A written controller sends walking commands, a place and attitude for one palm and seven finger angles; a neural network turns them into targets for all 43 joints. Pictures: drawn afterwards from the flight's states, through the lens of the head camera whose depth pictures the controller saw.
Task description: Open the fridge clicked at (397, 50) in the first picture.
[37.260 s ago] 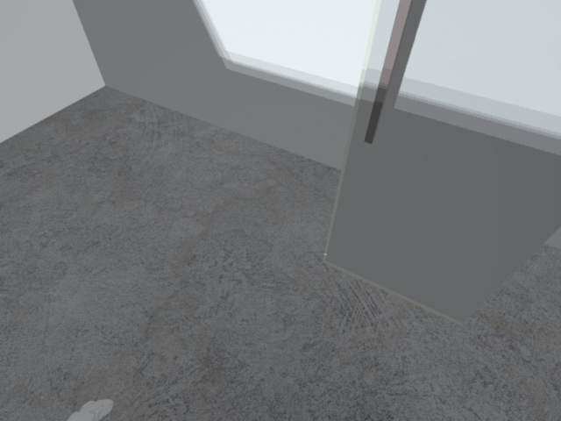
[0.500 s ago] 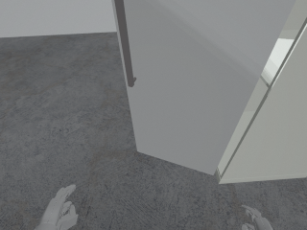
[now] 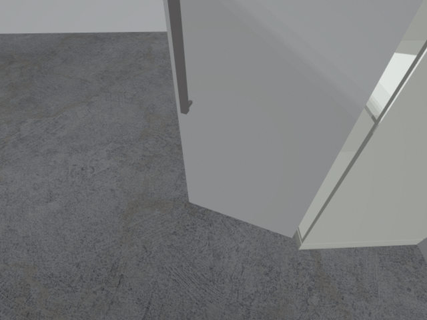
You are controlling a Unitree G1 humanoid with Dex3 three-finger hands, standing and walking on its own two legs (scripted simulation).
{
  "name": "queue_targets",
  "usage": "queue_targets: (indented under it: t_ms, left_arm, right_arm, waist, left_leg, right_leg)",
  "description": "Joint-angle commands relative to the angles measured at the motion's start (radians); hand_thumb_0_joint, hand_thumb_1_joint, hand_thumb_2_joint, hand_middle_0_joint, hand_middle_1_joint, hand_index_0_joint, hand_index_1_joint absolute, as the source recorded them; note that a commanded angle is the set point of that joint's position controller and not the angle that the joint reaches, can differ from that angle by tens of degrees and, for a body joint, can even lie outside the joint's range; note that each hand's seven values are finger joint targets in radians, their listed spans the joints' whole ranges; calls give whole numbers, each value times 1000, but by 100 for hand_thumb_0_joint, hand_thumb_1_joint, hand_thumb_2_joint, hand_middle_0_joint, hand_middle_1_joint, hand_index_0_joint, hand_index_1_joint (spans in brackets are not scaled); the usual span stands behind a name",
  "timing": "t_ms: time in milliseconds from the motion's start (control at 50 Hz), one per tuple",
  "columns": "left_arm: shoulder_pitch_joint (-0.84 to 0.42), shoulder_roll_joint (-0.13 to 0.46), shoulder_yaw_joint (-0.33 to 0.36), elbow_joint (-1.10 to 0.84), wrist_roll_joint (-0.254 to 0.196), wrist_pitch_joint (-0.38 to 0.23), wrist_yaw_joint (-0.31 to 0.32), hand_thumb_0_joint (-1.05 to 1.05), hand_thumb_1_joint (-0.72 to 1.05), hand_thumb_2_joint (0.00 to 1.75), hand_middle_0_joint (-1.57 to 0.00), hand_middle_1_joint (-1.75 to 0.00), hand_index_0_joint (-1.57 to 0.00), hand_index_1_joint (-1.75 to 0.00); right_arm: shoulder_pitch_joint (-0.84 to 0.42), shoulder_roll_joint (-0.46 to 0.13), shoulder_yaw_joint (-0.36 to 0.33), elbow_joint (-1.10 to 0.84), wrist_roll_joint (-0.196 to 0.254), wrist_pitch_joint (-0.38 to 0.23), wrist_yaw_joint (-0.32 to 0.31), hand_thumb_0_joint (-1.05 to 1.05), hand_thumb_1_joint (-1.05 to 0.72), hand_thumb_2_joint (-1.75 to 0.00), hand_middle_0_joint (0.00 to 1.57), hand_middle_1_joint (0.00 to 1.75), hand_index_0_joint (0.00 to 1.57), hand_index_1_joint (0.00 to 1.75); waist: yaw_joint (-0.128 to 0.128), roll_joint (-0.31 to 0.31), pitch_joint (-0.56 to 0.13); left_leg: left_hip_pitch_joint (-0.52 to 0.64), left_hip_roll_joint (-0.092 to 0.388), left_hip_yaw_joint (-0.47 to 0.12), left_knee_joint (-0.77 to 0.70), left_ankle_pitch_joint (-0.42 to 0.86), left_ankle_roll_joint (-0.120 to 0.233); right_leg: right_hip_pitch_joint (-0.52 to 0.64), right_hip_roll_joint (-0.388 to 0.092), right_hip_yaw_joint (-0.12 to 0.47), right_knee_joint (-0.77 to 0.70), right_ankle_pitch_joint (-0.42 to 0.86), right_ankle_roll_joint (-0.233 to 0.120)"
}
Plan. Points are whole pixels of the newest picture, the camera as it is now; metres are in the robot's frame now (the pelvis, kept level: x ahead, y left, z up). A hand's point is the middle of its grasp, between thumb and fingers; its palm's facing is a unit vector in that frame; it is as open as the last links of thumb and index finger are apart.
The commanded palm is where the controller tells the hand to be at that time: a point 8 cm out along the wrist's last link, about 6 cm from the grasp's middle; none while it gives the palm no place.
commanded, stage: let the arm hang, fingers relaxed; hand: left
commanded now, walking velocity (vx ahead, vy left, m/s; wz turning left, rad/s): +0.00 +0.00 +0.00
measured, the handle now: (182, 53) +0.72 +0.13 +0.14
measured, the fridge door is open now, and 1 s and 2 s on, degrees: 66 66 66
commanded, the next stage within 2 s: look to check the result in 0.42 s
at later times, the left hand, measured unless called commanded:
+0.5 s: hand out of the picture +0.12 +0.22 -0.16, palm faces -0.04 -0.96 -0.29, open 7.4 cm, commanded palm none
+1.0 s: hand out of the picture +0.13 +0.22 -0.15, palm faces -0.04 -0.94 -0.34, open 7.4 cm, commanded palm none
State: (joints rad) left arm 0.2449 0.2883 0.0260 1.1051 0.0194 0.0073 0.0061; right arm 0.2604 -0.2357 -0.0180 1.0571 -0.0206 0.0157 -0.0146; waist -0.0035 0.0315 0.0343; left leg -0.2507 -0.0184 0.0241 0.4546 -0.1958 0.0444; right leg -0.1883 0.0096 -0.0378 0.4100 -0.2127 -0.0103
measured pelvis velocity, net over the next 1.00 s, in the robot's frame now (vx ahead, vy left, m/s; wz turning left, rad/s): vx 0.05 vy -0.02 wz -0.02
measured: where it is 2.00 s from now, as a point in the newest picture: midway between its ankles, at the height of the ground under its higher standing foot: outside the picture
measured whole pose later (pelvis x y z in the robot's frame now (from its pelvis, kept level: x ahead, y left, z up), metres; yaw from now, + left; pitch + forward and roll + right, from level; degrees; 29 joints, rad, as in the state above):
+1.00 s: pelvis +0.05 -0.02 +0.01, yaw -1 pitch -1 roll +0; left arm 0.10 0.32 0.01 1.13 0.01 -0.02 0.01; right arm 0.10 -0.32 -0.01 1.12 -0.01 0.00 -0.01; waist -0.01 0.01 0.03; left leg -0.11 -0.01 0.03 0.31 -0.19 0.01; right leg -0.07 0.03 -0.02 0.30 -0.22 -0.03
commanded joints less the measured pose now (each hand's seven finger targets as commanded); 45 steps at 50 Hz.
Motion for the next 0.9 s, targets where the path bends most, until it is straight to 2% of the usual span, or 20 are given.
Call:
queue_targets:
  t_ms: [0,20,100,140,200,320,400,420,520,560,660,720,780,880]
  left_arm:
    - [-55,150,19,-45,-2,-30,5,0,90,90,-20,-30,-20,-30]
    - [-50,157,20,-46,-1,-32,5,0,90,90,-20,-30,-20,-30]
    - [-83,169,17,-38,-2,-35,4,0,90,90,-20,-30,-20,-30]
    - [-99,178,16,-38,-2,-37,5,0,90,90,-20,-30,-20,-30]
    - [-121,187,16,-39,-3,-39,4,0,90,90,-20,-30,-20,-30]
    - [-149,203,16,-40,-3,-42,3,0,90,90,-20,-30,-20,-30]
    - [-167,208,17,-38,-5,-42,2,0,90,90,-20,-30,-20,-30]
    - [-159,212,19,-39,-4,-45,2,0,90,90,-20,-30,-20,-30]
    - [-170,217,19,-38,-6,-47,4,0,90,90,-20,-30,-20,-30]
    - [-173,218,18,-36,-7,-46,5,0,90,90,-20,-30,-20,-30]
    - [-176,224,16,-31,-8,-46,5,0,90,90,-20,-30,-20,-30]
    - [-171,227,17,-31,-8,-49,6,0,90,90,-20,-30,-20,-30]
    - [-174,229,15,-27,-9,-48,7,0,90,90,-20,-30,-20,-30]
    - [-170,230,16,-28,-10,-51,10,0,90,90,-20,-30,-20,-30]
  right_arm:
    - [-28,-207,-36,-39,-1,-35,-13,0,-90,-90,20,30,20,30]
    - [-37,-208,-37,-37,1,-37,-11,0,-90,-90,20,30,20,30]
    - [-74,-221,-35,-23,-1,-39,-9,0,-90,-90,20,30,20,30]
    - [-88,-221,-32,-19,1,-42,-8,0,-90,-90,20,30,20,30]
    - [-113,-235,-30,-14,0,-44,-7,0,-90,-90,20,30,20,30]
    - [-151,-252,-26,-12,2,-47,-7,0,-90,-90,20,30,20,30]
    - [-170,-265,-25,-8,2,-47,-7,0,-90,-90,20,30,20,30]
    - [-171,-267,-25,-10,3,-48,-7,0,-90,-90,20,30,20,30]
    - [-174,-276,-25,-7,5,-47,-10,0,-90,-90,20,30,20,30]
    - [-180,-275,-25,-2,4,-46,-11,0,-90,-90,20,30,20,30]
    - [-183,-280,-24,3,5,-43,-10,0,-90,-90,20,30,20,30]
    - [-181,-283,-24,1,7,-43,-11,0,-90,-90,20,30,20,30]
    - [-185,-282,-23,7,6,-42,-10,0,-90,-90,20,30,20,30]
    - [-180,-283,-24,8,5,-42,-12,0,-90,-90,20,30,20,30]
  waist:
    - [2,-53,12]
    - [7,-40,-4]
    - [3,-37,-12]
    - [3,-38,-34]
    - [2,-4,-49]
    - [1,-7,-66]
    - [-2,3,-64]
    - [0,-13,-88]
    - [-5,-13,-110]
    - [-6,0,-107]
    - [-7,-19,-84]
    - [-7,-39,-99]
    - [-7,-35,-89]
    - [-8,-32,-108]
  left_leg:
    - [-17,137,-161,-166,-92,15]
    - [-6,136,-156,-160,-61,16]
    - [26,138,-152,-171,-17,10]
    - [45,140,-142,-165,50,8]
    - [70,143,-139,-172,90,3]
    - [106,144,-128,-168,176,-3]
    - [113,144,-128,-181,170,-8]
    - [130,144,-125,-168,198,-7]
    - [165,146,-121,-159,263,-11]
    - [172,148,-116,-162,269,-14]
    - [170,148,-112,-170,242,-16]
    - [185,149,-110,-163,259,-15]
    - [184,149,-109,-173,239,-16]
    - [203,151,-99,-162,280,-19]
  right_leg:
    - [-14,-104,116,-95,-61,-53]
    - [-3,-106,117,-94,-36,-53]
    - [0,-111,120,-98,-2,-47]
    - [22,-117,116,-93,49,-43]
    - [34,-118,118,-95,78,-40]
    - [58,-126,112,-104,138,-36]
    - [68,-129,114,-116,130,-34]
    - [80,-132,115,-118,163,-37]
    - [96,-137,115,-115,229,-39]
    - [100,-140,114,-116,238,-39]
    - [96,-140,121,-129,242,-40]
    - [104,-139,123,-130,269,-41]
    - [102,-142,125,-135,257,-41]
    - [121,-144,127,-128,326,-44]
